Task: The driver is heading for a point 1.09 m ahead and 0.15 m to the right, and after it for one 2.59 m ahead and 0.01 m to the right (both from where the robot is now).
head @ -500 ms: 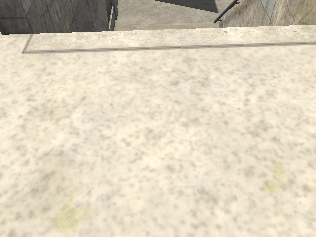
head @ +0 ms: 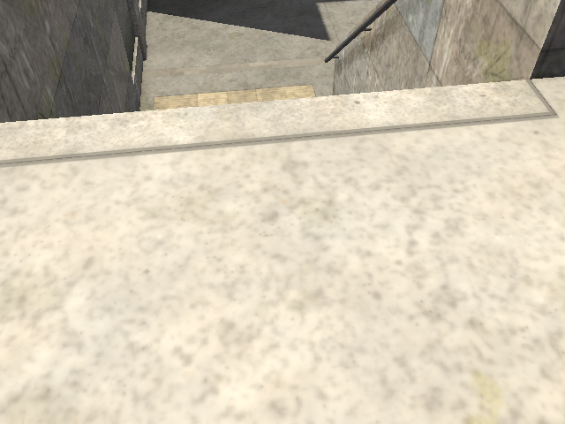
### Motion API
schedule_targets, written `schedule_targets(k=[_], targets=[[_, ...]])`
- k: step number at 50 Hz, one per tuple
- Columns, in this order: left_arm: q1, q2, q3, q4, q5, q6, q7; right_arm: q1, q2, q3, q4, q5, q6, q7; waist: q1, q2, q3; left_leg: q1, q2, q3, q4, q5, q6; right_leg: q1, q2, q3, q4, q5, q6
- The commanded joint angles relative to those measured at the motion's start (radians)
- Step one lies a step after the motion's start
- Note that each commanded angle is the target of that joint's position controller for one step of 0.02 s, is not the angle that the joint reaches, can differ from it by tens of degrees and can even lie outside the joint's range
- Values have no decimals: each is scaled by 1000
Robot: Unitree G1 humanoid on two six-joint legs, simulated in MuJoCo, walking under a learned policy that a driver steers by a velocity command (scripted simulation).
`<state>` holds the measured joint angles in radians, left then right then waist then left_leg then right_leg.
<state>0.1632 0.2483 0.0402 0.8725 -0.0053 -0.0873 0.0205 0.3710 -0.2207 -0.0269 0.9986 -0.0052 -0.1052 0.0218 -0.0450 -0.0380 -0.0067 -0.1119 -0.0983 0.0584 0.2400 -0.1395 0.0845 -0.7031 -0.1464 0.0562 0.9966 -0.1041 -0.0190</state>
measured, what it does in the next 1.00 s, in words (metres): walks ahead: right foot, then left foot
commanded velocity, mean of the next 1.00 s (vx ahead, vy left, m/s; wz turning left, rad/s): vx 0.50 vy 0.00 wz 0.00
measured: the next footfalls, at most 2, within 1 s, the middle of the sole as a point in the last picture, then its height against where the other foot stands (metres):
right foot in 0.24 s outside the picture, level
left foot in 0.82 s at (256, 391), level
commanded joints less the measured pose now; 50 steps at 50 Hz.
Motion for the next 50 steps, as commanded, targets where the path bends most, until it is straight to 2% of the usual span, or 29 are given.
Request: schedule_targets(k=[1,5,8,10,11,12,13,14,15,16,17,19,20,22,25,29,33,36,38,39,40,41,42,43,44,45,46,48,50], targets=[[-29,34,6,-53,1,-8,-4,-30,-155,-28,-63,9,-11,-20,23,72,72,-100,278,-180,-156,84,151,35,0,-13,-199,153,16],[-156,33,0,-88,-12,-12,-23,44,-176,-33,-37,24,2,-23,-28,86,82,-7,294,-159,-120,59,130,77,42,-45,-375,170,25],[-198,51,2,-118,-17,-22,-42,66,-181,-37,-22,26,15,-25,-29,99,89,86,339,-180,-61,57,116,87,56,-44,-451,75,-5],[-141,78,13,-113,-17,-32,-49,45,-195,-43,-23,27,26,-27,15,115,62,113,353,-186,14,145,96,185,80,-62,-495,6,-35],[-44,105,30,-87,-15,-35,-48,23,-192,-40,-29,24,32,-27,72,114,10,102,322,-157,128,301,75,318,113,-88,-520,-9,-56],[140,166,58,-33,-14,-38,-41,14,-158,-27,-40,13,34,-27,145,80,-108,21,258,-102,357,376,44,565,93,-60,-515,12,-95],[310,281,86,-4,7,-35,-36,76,-73,3,-70,1,20,-23,164,-110,-279,-319,136,-13,758,110,-25,959,-157,288,-526,-14,-221],[352,262,81,11,4,-30,-44,116,-27,19,-62,16,-6,-18,150,-272,-359,-572,36,-97,986,-402,-43,1102,-270,658,-684,-138,-310],[285,180,55,-2,1,-33,-47,52,-145,-10,-71,39,-23,-14,145,-168,-250,-662,102,-181,1089,-376,-21,1006,-241,589,-703,-171,-265],[191,137,40,-26,1,-32,-46,-23,-168,-17,-94,49,-29,-13,118,-106,-153,-670,156,-158,1081,-285,-6,871,-206,435,-711,-108,-228],[111,109,30,-40,3,-30,-51,-60,-157,-19,-98,38,-25,-18,87,-31,-86,-626,197,-136,1021,-201,-11,736,-159,323,-748,-23,-210],[65,71,19,-38,10,-33,-58,-51,-127,-26,-94,22,2,-24,38,-45,-33,-525,240,-132,923,-115,-23,593,-93,198,-814,52,-187],[80,72,20,-26,10,-35,-59,-35,-105,-25,-87,21,13,-24,28,-44,-26,-502,239,-122,906,-97,-30,565,-78,164,-832,100,-194],[118,99,28,-1,11,-39,-52,-55,-98,-28,-97,18,26,-28,20,-29,-1,-537,242,-115,856,-44,-45,557,-72,114,-853,191,-206],[172,114,31,24,10,-30,-35,-170,-98,-34,-136,10,28,-29,42,-14,29,-632,245,-114,709,75,-66,602,-73,78,-871,240,-205],[221,125,30,46,3,-20,-20,-306,-76,-28,-173,14,20,-18,81,-23,59,-610,219,-87,487,228,-68,622,-49,22,-893,179,-178],[289,132,34,84,-5,-9,-15,-420,-72,-22,-209,22,12,-2,117,-22,98,-618,194,-68,360,227,-58,716,-76,14,-876,150,-176],[301,141,41,102,-9,5,-7,-467,-79,-20,-238,27,2,17,113,-26,112,-620,185,-69,305,153,-32,798,-116,20,-826,196,-166],[279,154,47,102,-11,12,-4,-433,-99,-27,-236,27,-5,25,82,-41,85,-528,161,-50,278,87,-8,818,-125,15,-769,312,-150],[258,164,50,97,-10,16,-4,-375,-121,-38,-223,27,-7,24,46,-58,44,-421,129,-24,271,64,8,812,-116,4,-703,467,-139],[236,159,47,93,-8,22,-4,-248,-153,-59,-183,25,-7,19,-22,-55,-30,-244,92,7,255,70,31,782,-76,-30,-556,612,-118],[226,135,36,78,1,23,-5,-64,-209,-84,-130,21,-6,10,-95,-24,-151,39,138,-47,282,100,70,640,-20,-66,-326,550,-85],[320,43,8,58,12,8,-14,86,-311,-108,-105,-2,-1,2,-81,186,-314,441,401,-444,266,41,203,266,117,-106,75,127,-21],[349,6,-7,75,-4,-19,-21,96,-271,-92,-96,7,3,6,-66,314,-408,545,510,-802,85,-72,285,59,215,15,294,-459,-4],[266,105,19,57,-31,-38,-26,20,-207,-72,-105,18,1,7,-65,231,-266,426,473,-703,61,-136,229,-39,146,73,380,-433,-27],[181,129,24,31,-43,-46,-25,-69,-165,-60,-127,17,1,5,-40,166,-153,269,437,-548,43,-102,187,-50,89,40,357,-343,-42],[139,122,28,23,-33,-42,-17,-145,-136,-49,-137,10,-1,10,-3,90,-72,107,393,-435,5,-28,162,-5,43,16,287,-256,-40],[168,89,36,31,-14,-13,-8,-189,-98,-37,-133,-4,-7,16,55,119,-28,-56,331,-315,-60,35,137,113,-2,20,188,-175,-36],[185,57,35,34,-10,7,-4,-156,-116,-42,-111,-2,-13,13,69,115,-8,-107,316,-258,-101,95,155,129,-9,6,140,-140,-24]])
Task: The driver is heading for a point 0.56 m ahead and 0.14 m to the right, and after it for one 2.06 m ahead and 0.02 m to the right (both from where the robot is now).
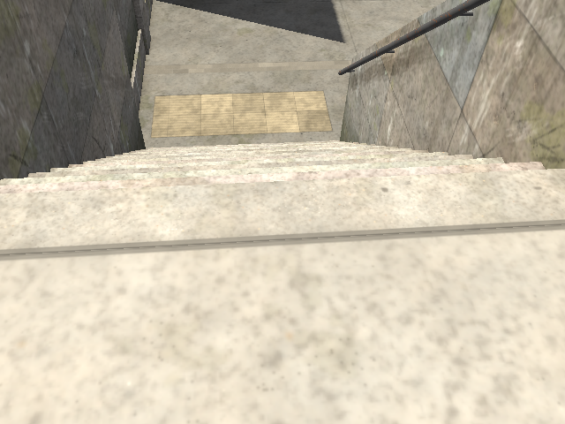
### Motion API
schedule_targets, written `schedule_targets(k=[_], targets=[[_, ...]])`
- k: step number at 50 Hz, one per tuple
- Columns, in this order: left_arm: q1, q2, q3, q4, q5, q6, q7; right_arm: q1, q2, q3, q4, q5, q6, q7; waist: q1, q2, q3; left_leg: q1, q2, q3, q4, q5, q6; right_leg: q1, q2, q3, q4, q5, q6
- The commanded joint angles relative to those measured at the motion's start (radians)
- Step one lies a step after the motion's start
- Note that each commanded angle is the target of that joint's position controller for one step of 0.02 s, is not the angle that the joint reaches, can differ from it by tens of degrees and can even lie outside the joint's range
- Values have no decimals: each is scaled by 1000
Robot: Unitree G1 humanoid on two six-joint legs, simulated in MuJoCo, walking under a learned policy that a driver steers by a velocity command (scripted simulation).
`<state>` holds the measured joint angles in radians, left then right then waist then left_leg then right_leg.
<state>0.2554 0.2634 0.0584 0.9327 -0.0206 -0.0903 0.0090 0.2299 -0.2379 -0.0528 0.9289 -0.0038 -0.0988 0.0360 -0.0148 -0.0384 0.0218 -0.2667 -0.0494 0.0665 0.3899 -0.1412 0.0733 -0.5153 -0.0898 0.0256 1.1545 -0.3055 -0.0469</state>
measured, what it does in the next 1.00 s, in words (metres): walks ahead: right foot, then left foot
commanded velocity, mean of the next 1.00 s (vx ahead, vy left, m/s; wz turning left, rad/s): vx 0.50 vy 0.00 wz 0.00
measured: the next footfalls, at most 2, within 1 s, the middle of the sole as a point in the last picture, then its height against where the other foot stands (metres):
right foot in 0.40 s outside the picture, level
left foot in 0.96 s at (243, 347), level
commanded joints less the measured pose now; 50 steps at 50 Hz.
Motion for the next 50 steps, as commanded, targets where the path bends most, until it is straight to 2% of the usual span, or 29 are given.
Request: schedule_targets(k=[1,4,8,12,14,17,18,19,20,21,22,23,24,25,26,27,28,30,33,37,40,42,44,45,46,47,48,49,50], targets=[[66,47,20,-37,8,15,9,1,-117,-20,-32,-4,-21,-7,40,107,-21,47,267,-247,-265,122,172,-89,-69,35,-55,99,13],[-50,54,26,-77,17,15,10,56,-139,-24,-10,-1,-14,-27,14,85,8,103,266,-213,-281,174,165,-195,-73,33,-212,243,38],[-181,29,17,-112,12,6,-3,113,-146,-22,11,9,-5,-40,-26,94,29,146,236,-148,-287,165,129,-179,-40,1,-439,406,41],[-298,25,6,-151,3,-1,-23,185,-155,-25,47,16,8,-42,-67,91,63,252,267,-142,-258,153,128,-191,-13,-18,-565,392,36],[-337,28,3,-174,-1,-8,-36,204,-160,-29,62,19,18,-45,-72,96,75,315,296,-149,-222,179,124,-203,-5,-17,-605,339,21],[-294,61,11,-177,-3,-17,-49,181,-178,-39,65,23,30,-50,-26,122,43,361,321,-150,-136,344,100,-92,27,-37,-649,237,-18],[-218,85,24,-158,0,-20,-48,154,-186,-41,59,24,34,-50,22,133,-5,351,304,-131,-51,509,85,34,61,-66,-665,226,-38],[-62,127,48,-107,3,-19,-42,137,-169,-34,53,22,38,-49,96,117,-98,303,251,-91,125,617,60,249,91,-88,-680,248,-67],[130,200,71,-65,15,-19,-33,136,-137,-18,30,7,37,-48,160,31,-245,101,193,-46,420,418,23,569,-58,78,-648,279,-130],[213,279,87,-39,20,-13,-35,256,-2,21,25,5,14,-37,107,-230,-377,-315,2,-37,794,-195,-46,924,-294,550,-744,111,-291],[205,183,59,-44,15,-13,-36,218,-79,5,39,24,-12,-31,130,-182,-394,-432,20,-186,931,-421,-30,922,-305,686,-839,32,-282],[114,140,43,-60,12,-16,-33,123,-147,-13,7,49,-27,-28,116,-133,-244,-500,75,-179,962,-357,-11,794,-271,537,-852,59,-231],[26,113,33,-80,16,-15,-33,64,-148,-14,-7,50,-30,-33,86,-51,-161,-471,130,-150,921,-263,-8,642,-233,408,-876,144,-205],[-28,86,24,-86,23,-16,-37,35,-138,-20,-10,34,-24,-39,57,-8,-96,-430,162,-137,855,-204,-12,510,-195,321,-911,218,-191],[-50,64,17,-84,31,-20,-40,54,-123,-25,-5,27,-10,-42,22,-28,-79,-365,189,-144,806,-164,-12,432,-165,260,-943,251,-177],[-50,58,16,-77,31,-22,-43,75,-99,-24,1,25,4,-43,6,-39,-70,-325,195,-142,775,-145,-16,386,-149,230,-972,257,-178],[-37,66,17,-68,28,-25,-42,86,-80,-22,5,24,15,-44,-3,-38,-59,-313,199,-134,746,-135,-23,358,-142,201,-993,277,-186],[-9,98,25,-51,27,-27,-31,44,-77,-25,-10,18,27,-48,-6,-26,-26,-360,206,-127,671,-71,-41,340,-140,161,-1027,305,-197],[39,114,28,-31,24,-20,-14,-65,-79,-29,-44,9,28,-47,18,-14,5,-441,207,-125,508,80,-63,375,-133,120,-1052,309,-186],[93,122,28,-6,14,-13,-4,-193,-59,-20,-77,14,20,-35,55,-23,32,-408,170,-90,297,232,-68,398,-104,50,-1058,294,-154],[143,128,31,24,8,-5,-2,-275,-57,-13,-103,21,16,-23,83,-22,57,-407,151,-77,209,228,-64,464,-126,39,-1039,286,-152],[162,132,35,41,5,4,1,-312,-60,-10,-122,24,10,-11,88,-25,71,-417,147,-81,169,188,-49,525,-155,42,-1007,302,-147],[160,143,42,50,0,14,4,-309,-75,-13,-130,25,3,0,72,-34,66,-388,134,-76,137,118,-25,574,-181,48,-960,362,-134],[219,9,-15,81,164,-19,-55,-176,-38,14,-79,-107,21,2,36,-41,12,-329,146,-120,143,154,-2,652,-209,79,-973,361,-167],[159,55,6,64,134,-28,-72,-155,-79,-8,-86,-102,27,2,1,-41,25,-265,115,-71,110,100,17,655,-193,52,-931,445,-159],[128,118,18,53,104,-30,-80,-151,-129,-25,-93,-70,21,0,-32,0,-17,-87,65,-6,96,105,40,580,-138,13,-848,548,-137],[152,119,17,54,107,-32,-85,-62,-171,-42,-72,-40,4,-5,-54,60,-128,185,61,-22,165,136,91,465,-49,-53,-655,590,-85],[338,-7,-21,53,123,-44,-90,161,-199,-37,-32,-37,2,-10,-46,254,-409,710,247,-333,151,141,293,137,93,-79,-345,263,-15],[278,5,-27,47,125,-46,-110,396,-179,-30,40,-58,5,-19,-158,276,-431,880,407,-736,-64,-125,353,-123,208,-4,-96,-312,3]])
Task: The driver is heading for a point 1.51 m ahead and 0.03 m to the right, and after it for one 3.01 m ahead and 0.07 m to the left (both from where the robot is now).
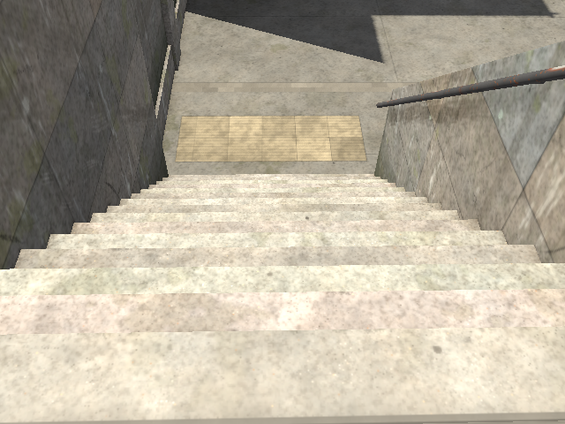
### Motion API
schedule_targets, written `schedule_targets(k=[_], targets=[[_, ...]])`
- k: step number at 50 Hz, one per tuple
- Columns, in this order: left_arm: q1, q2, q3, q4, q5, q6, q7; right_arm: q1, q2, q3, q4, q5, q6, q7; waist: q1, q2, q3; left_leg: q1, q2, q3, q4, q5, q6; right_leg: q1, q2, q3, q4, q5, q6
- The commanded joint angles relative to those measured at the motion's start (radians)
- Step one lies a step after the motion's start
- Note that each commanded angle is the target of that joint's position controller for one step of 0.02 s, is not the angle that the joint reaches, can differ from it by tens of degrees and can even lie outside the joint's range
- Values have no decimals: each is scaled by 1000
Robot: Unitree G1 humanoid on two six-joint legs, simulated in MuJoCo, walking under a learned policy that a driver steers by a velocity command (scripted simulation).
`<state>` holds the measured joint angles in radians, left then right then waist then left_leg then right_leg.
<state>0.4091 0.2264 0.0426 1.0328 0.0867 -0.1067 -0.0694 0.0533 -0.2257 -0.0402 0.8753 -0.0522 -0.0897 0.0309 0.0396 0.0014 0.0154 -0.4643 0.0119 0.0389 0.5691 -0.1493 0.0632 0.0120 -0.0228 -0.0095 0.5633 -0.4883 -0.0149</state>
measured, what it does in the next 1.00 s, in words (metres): walks ahead: right foot, then left foot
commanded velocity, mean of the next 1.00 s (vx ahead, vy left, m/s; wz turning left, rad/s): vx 0.50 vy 0.00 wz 0.00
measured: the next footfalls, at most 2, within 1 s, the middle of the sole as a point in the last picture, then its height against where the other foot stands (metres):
right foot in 0.50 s outside the picture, level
left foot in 1.00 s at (261, 366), level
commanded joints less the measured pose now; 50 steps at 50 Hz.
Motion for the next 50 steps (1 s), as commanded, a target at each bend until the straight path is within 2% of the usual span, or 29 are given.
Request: schedule_targets(k=[1,2,3,4,6,11,13,15,21,23,25,26,27,28,29,30,32,33,35,39,40,42,43,44,46,47,48,49,50], targets=[[-87,78,7,-99,-16,-26,-28,573,-179,-48,123,-31,-23,-22,-244,146,-147,885,290,-673,-326,-352,220,-824,77,159,639,-65,-89],[-137,102,15,-102,-24,-30,-2,405,-171,-48,89,-11,-32,-26,-175,115,13,640,285,-569,-350,-340,182,-836,-1,141,680,47,-106],[-111,106,16,-99,-7,-29,20,335,-117,-32,76,-5,-28,-32,-122,98,-13,520,273,-499,-372,-249,192,-735,-46,140,641,103,-125],[-133,63,4,-106,6,-26,30,298,-60,-14,74,-3,-26,-33,-87,75,2,430,263,-422,-392,-138,192,-685,-78,130,616,154,-127],[-105,-4,-9,-95,5,-9,33,257,1,4,57,-17,-24,-37,-32,37,7,319,237,-327,-450,-27,189,-610,-100,118,565,211,-108],[-235,-12,-17,-133,-4,17,7,383,-21,2,86,-45,-48,-5,-64,39,34,287,192,-142,-444,255,217,-708,-108,35,308,535,-47],[-301,-24,-21,-159,-1,31,5,429,-17,6,106,-35,-44,18,-74,55,32,234,166,-97,-419,341,211,-646,-81,-5,200,638,-39],[-337,-10,-18,-177,-9,44,5,464,-43,2,120,-28,-44,37,-76,71,34,245,176,-93,-398,421,213,-620,-60,-13,140,667,-33],[-477,24,-3,-228,-29,63,22,552,-56,-11,186,-21,-32,32,-86,64,39,560,240,-113,-334,542,167,-705,-38,11,-50,552,-61],[-485,44,6,-232,-36,65,30,533,-80,-25,195,-21,-23,27,-66,71,22,577,242,-99,-288,688,139,-603,-2,-28,-83,484,-88],[-400,101,32,-211,-65,49,41,505,-108,-37,191,-22,-21,30,-4,57,-76,500,171,-44,-141,905,69,-302,48,-70,-88,557,-153],[-235,158,47,-161,-76,35,42,568,-60,-25,185,-28,-26,27,2,-15,-255,319,88,-11,57,711,9,79,-31,18,21,770,-260],[16,178,43,-105,-84,30,41,633,16,15,151,-38,-37,37,62,-192,-460,-48,-51,-17,362,122,-72,533,-297,436,-104,720,-466],[221,154,48,-19,-45,32,54,480,-17,-1,131,-20,-24,52,152,-129,-404,-206,-86,-99,610,-448,-55,518,-357,638,-261,470,-417],[141,170,67,-20,-34,8,66,346,-31,-12,95,-4,-15,43,133,-57,-156,-306,1,-162,684,-396,-8,279,-316,534,-311,213,-298],[-15,128,59,-55,-41,1,73,301,-57,-19,96,-17,-16,14,73,-45,-17,-281,63,-153,639,-309,5,39,-276,426,-359,185,-258],[-101,2,19,-70,-54,2,80,320,13,-3,103,-49,-16,-9,-3,-62,-17,-157,113,-141,542,-224,11,-145,-225,305,-416,284,-248],[-84,-13,14,-66,-51,1,76,337,46,1,110,-49,-11,-8,-26,-57,-16,-124,115,-129,513,-219,5,-198,-208,273,-431,300,-242],[-33,23,27,-51,-38,-9,65,323,40,-2,116,-25,-5,4,-19,-50,-5,-160,97,-84,447,-161,-16,-235,-178,205,-448,279,-246],[74,20,19,-26,-9,-13,29,201,15,1,79,-42,8,18,6,-34,-9,-215,115,-66,243,128,-26,-284,-190,164,-421,447,-261],[38,19,12,-40,-3,-9,15,163,37,9,63,-37,6,22,-13,-46,-21,-79,90,-26,235,209,-25,-421,-139,90,-388,496,-232],[28,28,0,-38,-6,-13,-1,150,7,6,44,-32,5,28,-34,-84,-22,41,52,0,252,248,-30,-531,-113,60,-359,515,-228],[24,49,-5,-39,26,-12,1,291,-3,5,84,-49,-2,41,-83,-99,-32,122,46,9,463,275,-40,-570,-129,54,-281,628,-227],[37,48,-9,-30,32,-10,7,312,-29,-4,81,-49,-8,43,-87,-71,-25,55,57,-16,497,203,-44,-514,-155,71,-230,668,-226],[92,51,-13,5,28,-9,27,263,-49,-15,36,-44,-13,25,-74,-49,-18,-44,73,-41,473,38,-43,-350,-195,107,-121,756,-212],[132,69,-1,27,-34,-11,29,77,-48,-16,-32,-10,-6,5,-19,-52,15,-170,89,-49,166,-157,-45,-193,-227,149,-159,719,-217],[173,93,10,41,-60,-6,32,38,-26,-9,-48,0,-4,-9,10,-52,10,-121,65,-4,75,-230,-36,-117,-234,173,-134,689,-222],[150,105,16,45,-62,5,25,125,-13,-8,-21,11,-10,-22,-32,-52,-6,20,27,42,0,-112,-12,-167,-229,178,-80,687,-222],[157,88,15,42,-37,4,21,282,-54,-31,38,18,-23,-35,-69,-33,-70,247,7,30,13,-23,29,-269,-171,137,55,753,-200]])
Velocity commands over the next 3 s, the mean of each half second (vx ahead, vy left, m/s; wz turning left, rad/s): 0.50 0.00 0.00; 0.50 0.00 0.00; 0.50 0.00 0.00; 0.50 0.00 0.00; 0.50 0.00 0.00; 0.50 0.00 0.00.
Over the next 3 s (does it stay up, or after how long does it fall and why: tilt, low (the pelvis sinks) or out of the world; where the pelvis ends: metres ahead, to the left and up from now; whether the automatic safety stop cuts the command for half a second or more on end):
stays up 1.39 0.01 -0.69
